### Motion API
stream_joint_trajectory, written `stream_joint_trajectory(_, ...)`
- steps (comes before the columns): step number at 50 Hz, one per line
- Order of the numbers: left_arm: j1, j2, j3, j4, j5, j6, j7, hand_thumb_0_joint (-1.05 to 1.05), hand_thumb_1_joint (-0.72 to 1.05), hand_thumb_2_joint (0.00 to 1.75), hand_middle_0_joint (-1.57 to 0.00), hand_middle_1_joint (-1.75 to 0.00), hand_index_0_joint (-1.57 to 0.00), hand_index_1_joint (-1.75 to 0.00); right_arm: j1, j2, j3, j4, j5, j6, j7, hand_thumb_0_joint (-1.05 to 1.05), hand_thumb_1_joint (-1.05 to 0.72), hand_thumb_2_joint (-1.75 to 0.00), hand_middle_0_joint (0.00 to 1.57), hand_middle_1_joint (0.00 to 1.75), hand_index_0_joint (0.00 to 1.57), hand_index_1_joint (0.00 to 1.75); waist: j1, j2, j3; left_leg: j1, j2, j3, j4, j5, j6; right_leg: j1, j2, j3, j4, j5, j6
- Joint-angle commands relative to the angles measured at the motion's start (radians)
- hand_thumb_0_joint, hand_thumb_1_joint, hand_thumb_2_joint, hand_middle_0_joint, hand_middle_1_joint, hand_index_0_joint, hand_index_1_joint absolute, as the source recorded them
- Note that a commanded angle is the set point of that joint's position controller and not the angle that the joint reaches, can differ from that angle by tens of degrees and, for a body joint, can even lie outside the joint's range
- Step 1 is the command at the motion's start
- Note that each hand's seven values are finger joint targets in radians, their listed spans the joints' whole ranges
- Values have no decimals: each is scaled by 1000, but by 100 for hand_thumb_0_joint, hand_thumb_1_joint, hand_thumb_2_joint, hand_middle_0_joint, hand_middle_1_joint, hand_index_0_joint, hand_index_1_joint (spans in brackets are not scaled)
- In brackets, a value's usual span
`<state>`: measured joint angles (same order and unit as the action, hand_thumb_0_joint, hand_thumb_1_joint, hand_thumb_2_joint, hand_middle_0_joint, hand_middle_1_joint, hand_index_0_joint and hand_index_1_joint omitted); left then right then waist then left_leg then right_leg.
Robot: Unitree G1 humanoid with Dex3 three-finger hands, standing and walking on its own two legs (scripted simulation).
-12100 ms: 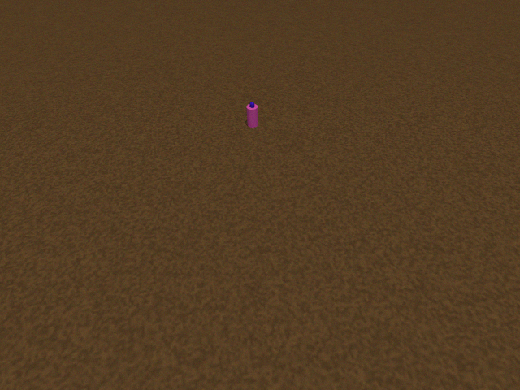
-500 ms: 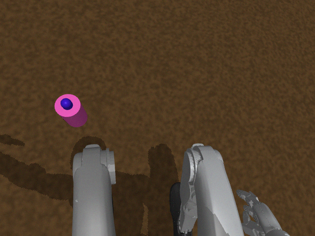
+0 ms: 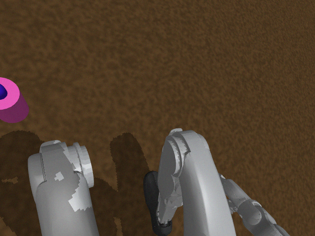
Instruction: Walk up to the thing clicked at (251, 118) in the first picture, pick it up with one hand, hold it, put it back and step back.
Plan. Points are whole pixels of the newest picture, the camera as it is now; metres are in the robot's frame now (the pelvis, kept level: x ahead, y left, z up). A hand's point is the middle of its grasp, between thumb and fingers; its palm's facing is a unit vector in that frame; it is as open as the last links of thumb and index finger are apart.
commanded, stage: close in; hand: left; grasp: from the side
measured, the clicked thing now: (5, 100) +0.44 +0.31 -0.21
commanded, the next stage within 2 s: rest palm in 0.54 s
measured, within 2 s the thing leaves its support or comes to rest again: leaves its support in 1.64 s
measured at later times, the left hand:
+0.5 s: hand out of the picture +0.40 +0.31 -0.17, palm faces +0.33 -0.94 +0.02, open 17.5 cm
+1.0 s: hand (7, 105) +0.42 +0.30 -0.18, palm faces +0.37 -0.93 +0.00, open 14.2 cm
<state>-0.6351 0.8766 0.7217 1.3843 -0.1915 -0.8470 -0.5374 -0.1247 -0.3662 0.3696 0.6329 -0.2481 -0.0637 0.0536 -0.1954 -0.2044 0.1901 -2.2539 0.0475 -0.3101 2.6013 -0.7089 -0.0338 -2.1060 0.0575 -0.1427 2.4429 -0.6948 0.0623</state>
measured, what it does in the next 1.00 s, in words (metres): stands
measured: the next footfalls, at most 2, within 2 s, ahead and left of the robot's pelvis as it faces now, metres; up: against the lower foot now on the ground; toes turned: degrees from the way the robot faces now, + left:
none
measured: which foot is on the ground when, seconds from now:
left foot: down 0.00-1.00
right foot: down 0.00-1.00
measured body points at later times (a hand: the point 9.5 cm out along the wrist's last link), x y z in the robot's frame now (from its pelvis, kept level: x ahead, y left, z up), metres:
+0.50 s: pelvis -0.01 +0.01 -0.01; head +0.20 +0.18 +0.34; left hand +0.38 +0.36 -0.16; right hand +0.17 -0.24 -0.05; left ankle +0.08 +0.13 -0.26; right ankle +0.12 -0.13 -0.26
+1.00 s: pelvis -0.01 +0.01 -0.02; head +0.22 +0.19 +0.32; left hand +0.39 +0.35 -0.18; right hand +0.15 -0.24 -0.05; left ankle +0.08 +0.13 -0.26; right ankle +0.12 -0.13 -0.26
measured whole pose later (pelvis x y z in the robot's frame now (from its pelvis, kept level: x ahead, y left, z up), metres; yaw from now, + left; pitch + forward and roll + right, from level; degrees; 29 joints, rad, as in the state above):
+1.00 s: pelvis -0.01 +0.01 -0.02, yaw -4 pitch +10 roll -17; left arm -0.64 0.85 0.57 1.47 -0.10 -1.10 -0.05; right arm -0.18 -0.37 0.52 0.55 -0.37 0.03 0.13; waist -0.24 -0.29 0.32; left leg -2.22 0.05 -0.41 2.69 -0.70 -0.02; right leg -2.04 0.10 -0.21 2.44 -0.64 0.08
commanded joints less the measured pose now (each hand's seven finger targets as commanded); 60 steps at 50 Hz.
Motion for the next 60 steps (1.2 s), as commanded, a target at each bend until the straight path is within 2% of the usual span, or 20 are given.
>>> stream_joint_trajectory(1,-151,269,25,-142,-20,-130,75,0,-61,2,-6,-10,-7,-10,54,-336,-76,-50,-25,11,-5,0,-95,-91,20,30,20,30,-30,505,-629,497,43,104,-289,208,3,261,24,-140,-181,217,-76)
stream_joint_trajectory(4,-139,288,57,-167,-18,-168,136,0,-61,4,-6,-9,-6,-9,39,-340,-64,-56,-46,24,4,0,-94,-91,20,30,20,30,-21,529,-624,495,46,99,-272,232,1,283,28,-143,-169,242,-75)
stream_joint_trajectory(5,-140,280,51,-167,-13,-179,153,0,-61,3,-7,-9,-7,-9,28,-339,-60,-64,-50,28,7,0,-94,-91,20,30,20,30,-26,522,-615,478,45,97,-272,217,1,285,29,-148,-171,234,-75)
stream_joint_trajectory(7,-122,226,20,-155,0,-189,181,0,-61,4,-6,-10,-6,-9,24,-338,-58,-70,-64,36,13,0,-95,-91,20,30,20,30,-42,532,-591,482,48,92,-271,222,-2,279,31,-152,-168,244,-74)
stream_joint_trajectory(10,-136,207,-11,-168,23,-205,220,0,-57,4,-5,-8,-6,-8,6,-350,-59,-87,-72,43,19,0,-94,-91,20,30,20,30,-64,521,-558,463,50,84,-270,183,-2,266,32,-164,-172,228,-73)
stream_joint_trajectory(14,-142,152,-75,-156,21,-220,245,0,-55,5,-4,-7,-5,-7,-2,-352,-49,-89,-76,46,30,0,-94,-91,20,30,20,30,-96,472,-520,407,45,76,-256,114,10,263,36,-173,-183,195,-67)
stream_joint_trajectory(15,-139,144,-76,-146,16,-225,252,0,-55,4,-4,-7,-5,-6,4,-356,-48,-88,-77,48,32,0,-94,-91,20,30,20,30,-103,459,-525,411,44,74,-251,113,11,273,37,-176,-184,199,-64)
stream_joint_trajectory(17,-137,146,-89,-139,15,-235,265,0,-53,5,-4,-7,-5,-6,-2,-355,-38,-93,-79,52,35,0,-93,-91,20,30,20,30,-97,454,-518,402,41,70,-250,109,11,274,41,-180,-183,196,-65)
stream_joint_trajectory(20,-143,128,-109,-114,19,-251,291,0,-53,6,-4,-8,-4,-7,-16,-359,-31,-102,-82,56,39,0,-93,-91,20,30,20,30,-109,442,-482,404,43,53,-260,100,7,256,43,-189,-175,188,-65)
stream_joint_trajectory(24,-149,151,-99,-94,33,-275,339,0,-50,9,-3,-7,-3,-7,-17,-363,-21,-104,-91,67,45,0,-92,-90,20,30,20,30,-104,450,-455,397,44,48,-263,74,6,256,47,-193,-172,168,-66)
stream_joint_trajectory(30,-172,146,-132,-77,61,-307,379,0,-46,12,-2,-7,-3,-7,-38,-369,-9,-109,-105,77,51,0,-91,-90,20,30,20,30,-127,480,-412,404,49,27,-279,47,-1,234,47,-203,-163,157,-64)
stream_joint_trajectory(32,-165,151,-125,-74,60,-312,392,0,-45,13,-4,-8,-4,-8,-28,-366,-4,-108,-108,81,53,0,-92,-90,20,30,20,30,-128,472,-435,412,48,28,-270,67,0,259,51,-203,-167,175,-62)
stream_joint_trajectory(33,-158,138,-129,-80,59,-315,399,0,-38,15,-6,-6,-5,-7,-29,-366,-3,-110,-110,81,54,0,-90,-90,20,30,20,30,-124,467,-439,416,48,29,-264,85,2,266,51,-200,-167,192,-61)
stream_joint_trajectory(39,-176,131,-151,-61,72,-325,445,0,-27,22,-10,-11,-9,-12,-36,-363,12,-110,-118,90,56,0,-89,-90,20,30,20,30,-143,460,-429,426,53,18,-255,123,0,272,56,-208,-166,226,-60)
stream_joint_trajectory(40,-180,148,-155,-62,77,-327,450,0,-26,23,-12,-13,-10,-14,-34,-361,15,-107,-120,91,57,0,-90,-90,20,30,20,30,-139,471,-425,418,51,23,-254,111,3,278,58,-205,-172,217,-61)
stream_joint_trajectory(42,-181,145,-155,-58,83,-332,459,0,-12,33,-27,-28,-26,-28,-28,-365,16,-103,-122,95,59,0,-89,-90,20,30,20,30,-149,472,-435,429,53,14,-258,109,0,284,58,-213,-168,218,-60)
stream_joint_trajectory(46,-188,165,-149,-62,87,-338,480,0,4,43,-36,-36,-35,-37,-32,-366,26,-102,-127,102,57,0,-88,-90,20,30,20,30,-148,496,-443,456,59,5,-257,153,-5,292,61,-214,-159,251,-60)
stream_joint_trajectory(54,-207,187,-151,-47,104,-323,506,0,29,62,-53,-54,-52,-54,-27,-362,37,-109,-131,120,57,0,-87,-89,20,30,20,30,-162,476,-445,437,60,10,-248,148,3,314,68,-215,-178,253,-57)
stream_joint_trajectory(59,-219,189,-154,-22,110,-314,515,0,42,75,-68,-70,-67,-69,-36,-367,38,-116,-127,126,56,0,-87,-89,20,30,20,30,-172,469,-398,417,65,-8,-269,102,2,276,66,-227,-176,219,-58)
stream_joint_trajectory(60,-222,197,-152,-28,110,-314,517,0,37,80,-72,-76,-72,-76,-32,-365,39,-113,-129,127,57,0,-87,-89,20,30,20,30,-169,474,-413,420,64,-5,-263,102,3,289,69,-226,-180,221,-57)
